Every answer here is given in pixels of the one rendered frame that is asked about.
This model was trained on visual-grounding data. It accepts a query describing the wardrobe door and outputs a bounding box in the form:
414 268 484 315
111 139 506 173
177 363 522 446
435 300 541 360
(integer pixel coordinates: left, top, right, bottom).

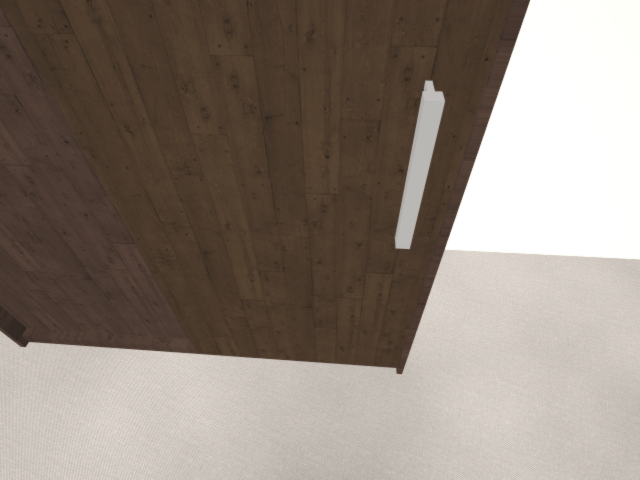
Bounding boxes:
0 0 511 367
0 4 189 339

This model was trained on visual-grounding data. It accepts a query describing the handle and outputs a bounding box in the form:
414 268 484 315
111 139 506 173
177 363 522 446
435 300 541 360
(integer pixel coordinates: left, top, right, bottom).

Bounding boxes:
395 81 445 249

